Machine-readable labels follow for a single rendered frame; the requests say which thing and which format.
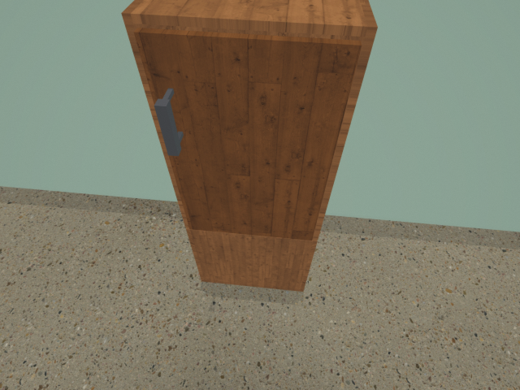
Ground handle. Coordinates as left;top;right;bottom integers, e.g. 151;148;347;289
154;88;184;156

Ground cupboard door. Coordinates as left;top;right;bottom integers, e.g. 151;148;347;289
134;28;362;241

